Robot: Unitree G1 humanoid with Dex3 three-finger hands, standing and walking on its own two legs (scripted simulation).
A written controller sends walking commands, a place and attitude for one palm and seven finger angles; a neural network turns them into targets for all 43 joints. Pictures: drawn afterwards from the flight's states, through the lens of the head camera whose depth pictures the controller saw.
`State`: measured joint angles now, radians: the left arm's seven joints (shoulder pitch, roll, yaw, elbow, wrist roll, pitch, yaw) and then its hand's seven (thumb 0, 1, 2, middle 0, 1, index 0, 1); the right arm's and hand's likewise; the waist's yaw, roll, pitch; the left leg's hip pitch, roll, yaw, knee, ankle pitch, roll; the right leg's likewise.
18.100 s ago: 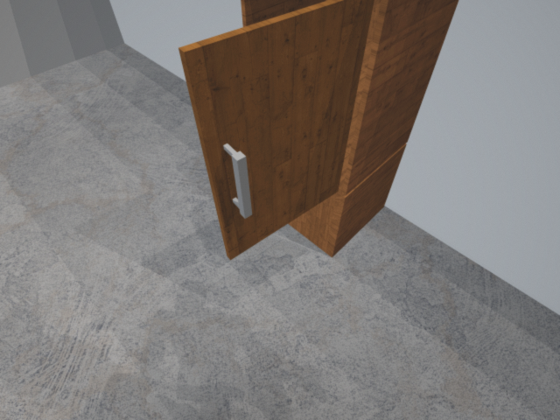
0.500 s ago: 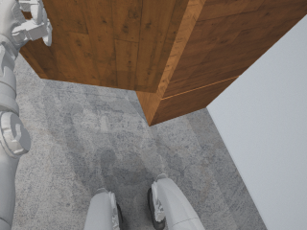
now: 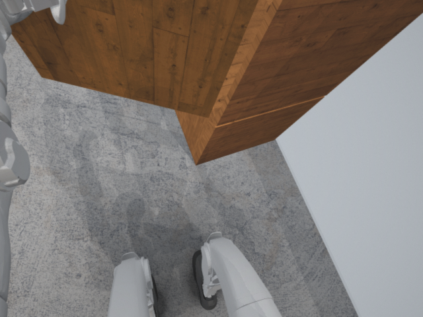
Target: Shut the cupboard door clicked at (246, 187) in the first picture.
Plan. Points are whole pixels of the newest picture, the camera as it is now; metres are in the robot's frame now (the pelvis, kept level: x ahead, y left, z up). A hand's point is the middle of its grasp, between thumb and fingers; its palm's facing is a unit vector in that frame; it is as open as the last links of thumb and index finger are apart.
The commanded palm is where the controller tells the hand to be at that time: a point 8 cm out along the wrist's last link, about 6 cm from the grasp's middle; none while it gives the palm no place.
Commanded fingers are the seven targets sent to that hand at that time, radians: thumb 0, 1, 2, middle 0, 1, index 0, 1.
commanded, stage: pull the fist back off the door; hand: left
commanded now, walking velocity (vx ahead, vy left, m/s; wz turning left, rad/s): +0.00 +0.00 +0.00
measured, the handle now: out of the picture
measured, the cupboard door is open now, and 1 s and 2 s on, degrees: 59 56 56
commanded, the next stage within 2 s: draw the hand back to the body in 0.84 s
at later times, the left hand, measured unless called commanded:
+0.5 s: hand (75, 2) +0.59 +0.12 +0.10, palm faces +0.10 -0.99 -0.03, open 3.1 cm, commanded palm +0.54 +0.16 +0.10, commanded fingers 0.00 0.90 0.90 -1.30 -1.50 -1.30 -1.50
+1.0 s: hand (76, 43) +0.52 +0.12 +0.11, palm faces +0.08 -1.00 -0.04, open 3.1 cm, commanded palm +0.48 +0.17 +0.11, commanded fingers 0.00 0.90 0.90 -1.30 -1.50 -1.30 -1.50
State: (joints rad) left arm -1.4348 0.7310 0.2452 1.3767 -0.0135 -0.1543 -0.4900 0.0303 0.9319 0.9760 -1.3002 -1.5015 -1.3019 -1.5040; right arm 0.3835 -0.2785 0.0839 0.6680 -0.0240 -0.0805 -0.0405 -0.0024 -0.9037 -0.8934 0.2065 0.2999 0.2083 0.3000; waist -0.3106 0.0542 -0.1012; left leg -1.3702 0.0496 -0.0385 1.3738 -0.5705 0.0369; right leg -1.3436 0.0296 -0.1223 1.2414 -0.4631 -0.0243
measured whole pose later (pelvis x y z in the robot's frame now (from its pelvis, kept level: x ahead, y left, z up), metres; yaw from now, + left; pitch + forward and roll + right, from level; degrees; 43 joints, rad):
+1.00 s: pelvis +0.02 -0.02 +0.04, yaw +3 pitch +23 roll -1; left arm -0.89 0.28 0.26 1.16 -0.03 -0.50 0.03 0.02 0.90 0.90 -1.30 -1.50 -1.30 -1.50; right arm 0.29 -0.25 0.00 0.62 -0.03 0.03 0.04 0.00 -0.91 -0.89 0.20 0.30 0.20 0.30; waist -0.16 0.03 -0.13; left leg -1.04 0.02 0.01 1.16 -0.53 0.02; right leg -1.06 0.01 -0.07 1.12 -0.46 -0.04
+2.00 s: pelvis +0.06 +0.00 +0.14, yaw +4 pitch -3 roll +0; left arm 0.30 0.31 0.20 -0.22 -0.07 -0.02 0.10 0.02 0.89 0.90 -0.66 -0.80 -0.66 -0.80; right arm 0.18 -0.21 0.07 0.58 0.02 -0.03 -0.08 0.01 -0.90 -0.89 0.21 0.30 0.21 0.30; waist 0.06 0.08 0.01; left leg -0.07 -0.03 0.01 0.41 -0.27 0.03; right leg -0.10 -0.01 -0.06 0.40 -0.24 -0.01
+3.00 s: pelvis +0.03 +0.01 +0.14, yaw +4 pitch +1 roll +0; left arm 0.56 0.41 0.39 -0.44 -0.07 -0.13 0.13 0.02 0.89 0.90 -0.21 -0.30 -0.21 -0.31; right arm 0.19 -0.26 -0.02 0.57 0.02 0.03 -0.11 0.01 -0.90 -0.89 0.20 0.30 0.21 0.30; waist 0.01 0.05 0.00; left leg -0.25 -0.04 0.03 0.51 -0.27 0.05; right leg -0.28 -0.03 -0.04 0.50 -0.23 0.01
